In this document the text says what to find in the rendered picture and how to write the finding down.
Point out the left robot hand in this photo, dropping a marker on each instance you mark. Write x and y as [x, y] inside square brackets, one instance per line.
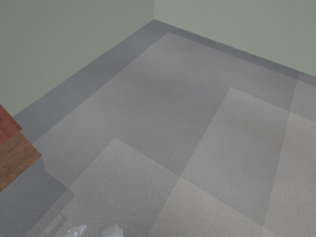
[76, 231]

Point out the left robot thigh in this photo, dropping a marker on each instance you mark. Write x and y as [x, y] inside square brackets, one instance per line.
[110, 230]

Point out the cabinet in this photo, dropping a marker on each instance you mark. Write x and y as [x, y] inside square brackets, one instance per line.
[16, 156]

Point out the drawer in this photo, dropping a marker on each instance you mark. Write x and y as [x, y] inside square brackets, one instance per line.
[8, 126]

